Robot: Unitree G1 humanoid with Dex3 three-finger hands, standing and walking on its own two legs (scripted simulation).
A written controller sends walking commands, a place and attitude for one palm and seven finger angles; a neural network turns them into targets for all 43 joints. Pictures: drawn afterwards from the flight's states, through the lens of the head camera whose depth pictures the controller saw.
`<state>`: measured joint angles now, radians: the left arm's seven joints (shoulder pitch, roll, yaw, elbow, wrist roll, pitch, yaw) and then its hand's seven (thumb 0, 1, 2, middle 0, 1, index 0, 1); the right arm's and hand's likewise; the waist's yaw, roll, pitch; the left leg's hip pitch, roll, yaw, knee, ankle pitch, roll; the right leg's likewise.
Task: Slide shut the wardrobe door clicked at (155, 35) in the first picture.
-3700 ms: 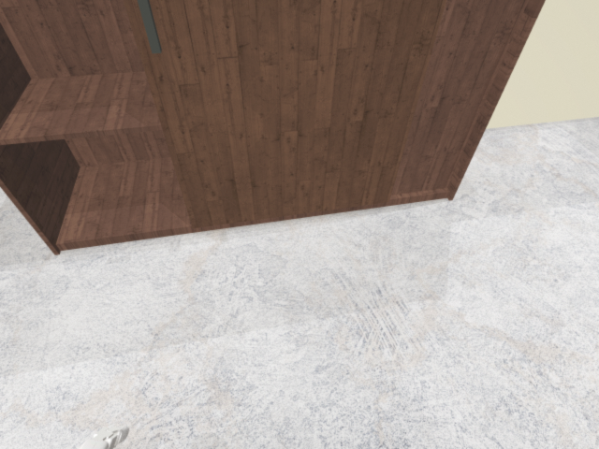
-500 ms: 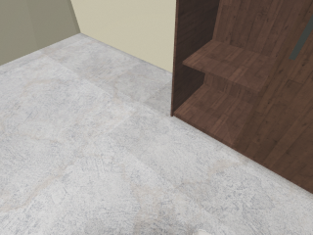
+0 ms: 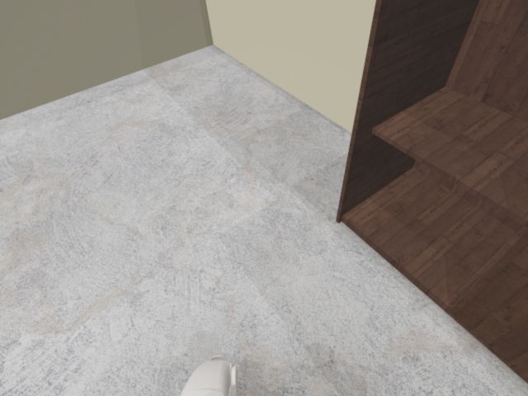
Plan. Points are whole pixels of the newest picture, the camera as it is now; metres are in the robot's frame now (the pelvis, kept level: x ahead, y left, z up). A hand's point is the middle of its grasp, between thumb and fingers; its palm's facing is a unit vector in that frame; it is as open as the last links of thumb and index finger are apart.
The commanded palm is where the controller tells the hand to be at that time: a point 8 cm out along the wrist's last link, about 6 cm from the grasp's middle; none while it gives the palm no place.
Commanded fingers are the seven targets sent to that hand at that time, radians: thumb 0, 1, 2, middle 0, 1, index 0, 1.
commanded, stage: walk to a spot facing it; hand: right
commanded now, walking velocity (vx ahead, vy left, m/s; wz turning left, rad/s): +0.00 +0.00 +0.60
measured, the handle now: out of the picture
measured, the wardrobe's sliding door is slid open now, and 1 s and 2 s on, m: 0.56 0.56 0.56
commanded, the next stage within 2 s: turn to face it in 0.04 s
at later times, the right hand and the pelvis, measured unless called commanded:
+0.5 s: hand (352, 341) +0.26 -0.14 -0.17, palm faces +0.01 +0.99 -0.14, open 7.4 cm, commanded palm none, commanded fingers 0.00 -0.90 -0.90 0.20 0.30 0.20 0.30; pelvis +0.13 +0.02 -0.01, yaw +0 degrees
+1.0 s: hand out of the picture +0.16 -0.24 -0.16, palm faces +0.31 +0.90 -0.29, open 7.4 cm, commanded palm none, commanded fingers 0.00 -0.90 -0.90 0.20 0.30 0.20 0.30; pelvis +0.14 +0.00 +0.00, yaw -15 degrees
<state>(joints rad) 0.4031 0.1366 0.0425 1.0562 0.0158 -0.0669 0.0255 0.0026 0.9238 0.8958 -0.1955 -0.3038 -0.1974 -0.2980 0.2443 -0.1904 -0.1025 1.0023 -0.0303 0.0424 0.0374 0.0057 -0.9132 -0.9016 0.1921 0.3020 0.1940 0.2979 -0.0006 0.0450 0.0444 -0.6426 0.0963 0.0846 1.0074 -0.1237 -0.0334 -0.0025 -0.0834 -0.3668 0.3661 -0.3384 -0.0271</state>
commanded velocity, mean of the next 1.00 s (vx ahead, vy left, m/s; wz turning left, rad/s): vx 0.00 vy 0.00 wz -0.47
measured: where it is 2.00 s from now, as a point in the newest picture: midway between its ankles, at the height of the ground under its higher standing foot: outside the picture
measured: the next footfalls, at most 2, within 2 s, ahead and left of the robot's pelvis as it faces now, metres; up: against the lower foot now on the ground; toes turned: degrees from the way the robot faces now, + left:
left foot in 0.18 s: +0.21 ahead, +0.12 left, +0.00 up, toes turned +13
right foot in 0.60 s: +0.19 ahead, -0.11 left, +0.00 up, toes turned -13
